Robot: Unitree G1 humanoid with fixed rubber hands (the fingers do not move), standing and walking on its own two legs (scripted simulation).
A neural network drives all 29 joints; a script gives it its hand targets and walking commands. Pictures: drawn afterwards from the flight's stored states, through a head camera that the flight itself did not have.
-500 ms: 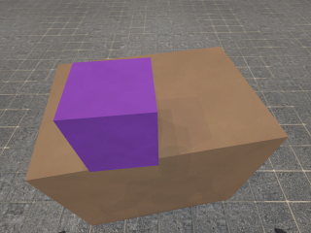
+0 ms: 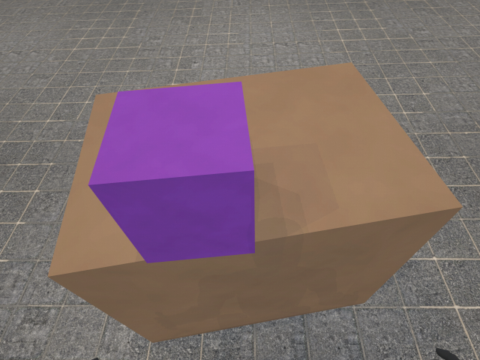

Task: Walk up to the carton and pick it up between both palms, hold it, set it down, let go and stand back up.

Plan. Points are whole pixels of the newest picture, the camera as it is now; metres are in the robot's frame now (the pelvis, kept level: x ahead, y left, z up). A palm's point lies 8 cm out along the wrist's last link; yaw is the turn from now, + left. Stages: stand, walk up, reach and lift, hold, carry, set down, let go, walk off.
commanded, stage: walk up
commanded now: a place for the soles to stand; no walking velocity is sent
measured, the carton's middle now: (191, 178) +0.41 +0.11 +0.07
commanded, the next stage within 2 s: reach and lift in 2.00 s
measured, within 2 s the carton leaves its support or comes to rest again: neither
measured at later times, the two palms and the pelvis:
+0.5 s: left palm out of the picture +0.10 +0.42 -0.11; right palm out of the picture +0.13 -0.19 -0.12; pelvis +0.01 +0.11 -0.02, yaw -1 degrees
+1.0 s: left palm out of the picture +0.13 +0.44 -0.11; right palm out of the picture +0.08 -0.18 -0.09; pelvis +0.02 +0.14 +0.01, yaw -2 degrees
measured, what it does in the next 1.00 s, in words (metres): steps to the left: left foot, then right foot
